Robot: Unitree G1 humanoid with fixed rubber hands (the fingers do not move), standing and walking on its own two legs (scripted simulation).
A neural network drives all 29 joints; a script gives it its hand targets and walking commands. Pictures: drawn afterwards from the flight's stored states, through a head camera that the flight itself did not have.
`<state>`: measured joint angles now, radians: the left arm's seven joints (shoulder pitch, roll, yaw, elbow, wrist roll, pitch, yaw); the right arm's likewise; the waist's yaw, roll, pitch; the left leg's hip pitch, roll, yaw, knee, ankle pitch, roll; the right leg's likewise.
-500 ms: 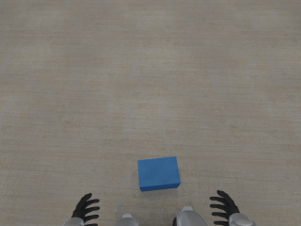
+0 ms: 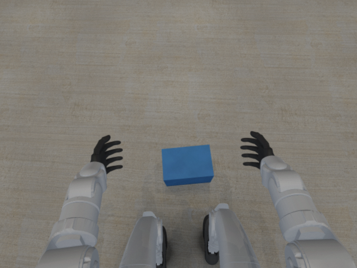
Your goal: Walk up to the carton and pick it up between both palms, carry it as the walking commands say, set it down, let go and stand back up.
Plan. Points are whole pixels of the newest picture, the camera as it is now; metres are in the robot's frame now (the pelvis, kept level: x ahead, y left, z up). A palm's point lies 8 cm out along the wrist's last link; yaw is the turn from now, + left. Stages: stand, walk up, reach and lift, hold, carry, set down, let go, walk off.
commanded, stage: reach and lift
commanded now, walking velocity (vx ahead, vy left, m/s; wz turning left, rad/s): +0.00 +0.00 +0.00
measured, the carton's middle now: (187, 166) +0.47 -0.01 -0.59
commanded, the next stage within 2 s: none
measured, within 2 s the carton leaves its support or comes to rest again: neither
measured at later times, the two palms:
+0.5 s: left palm (114, 127) +0.47 +0.19 -0.12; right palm (255, 115) +0.49 -0.20 -0.12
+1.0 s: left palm (124, 144) +0.46 +0.20 -0.24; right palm (245, 135) +0.48 -0.20 -0.25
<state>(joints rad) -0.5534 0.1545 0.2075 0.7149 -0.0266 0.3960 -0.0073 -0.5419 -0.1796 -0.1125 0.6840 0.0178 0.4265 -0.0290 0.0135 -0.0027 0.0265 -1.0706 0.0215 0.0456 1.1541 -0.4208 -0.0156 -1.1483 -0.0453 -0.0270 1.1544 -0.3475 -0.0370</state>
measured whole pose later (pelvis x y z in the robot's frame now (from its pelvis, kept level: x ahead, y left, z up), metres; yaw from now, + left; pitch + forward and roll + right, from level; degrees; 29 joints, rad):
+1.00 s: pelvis +0.00 +0.01 -0.12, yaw +2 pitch +49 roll +3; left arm -0.89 0.17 0.24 0.78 -0.09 0.05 0.11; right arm -0.99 -0.30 -0.22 0.93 0.06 0.04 0.01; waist -0.01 0.02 -0.14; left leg -1.90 0.01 0.04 1.54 -0.50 0.00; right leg -1.97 -0.06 -0.02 1.51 -0.41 -0.03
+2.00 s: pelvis -0.04 +0.01 -0.30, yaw +2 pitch +40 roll +3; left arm -1.37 0.35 0.01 1.23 -0.32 -0.05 0.12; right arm -1.43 -0.47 0.07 1.32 0.33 -0.06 -0.07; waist 0.00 0.03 0.31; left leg -2.31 0.01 0.03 2.18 -0.56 -0.01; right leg -2.39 -0.08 0.00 2.13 -0.43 -0.05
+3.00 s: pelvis -0.04 +0.01 -0.30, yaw +3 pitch +41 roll +2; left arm -1.49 0.24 0.00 1.31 -0.27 -0.11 0.18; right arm -1.54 -0.38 0.13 1.39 0.35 -0.13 -0.12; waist -0.01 0.03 0.34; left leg -2.33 0.00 0.03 2.17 -0.55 -0.01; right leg -2.40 -0.07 0.00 2.12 -0.43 -0.04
